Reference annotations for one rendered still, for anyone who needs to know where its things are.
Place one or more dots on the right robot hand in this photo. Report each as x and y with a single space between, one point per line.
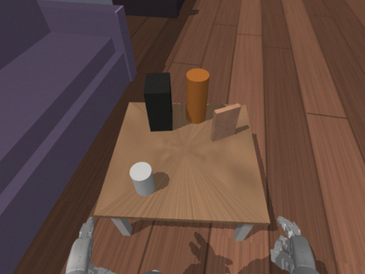
298 249

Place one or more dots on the armchair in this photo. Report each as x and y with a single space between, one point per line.
151 8

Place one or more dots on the left robot hand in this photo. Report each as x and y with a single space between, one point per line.
81 251

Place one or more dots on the sofa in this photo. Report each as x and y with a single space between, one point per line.
63 68

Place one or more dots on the coffee table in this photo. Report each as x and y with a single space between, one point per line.
196 179

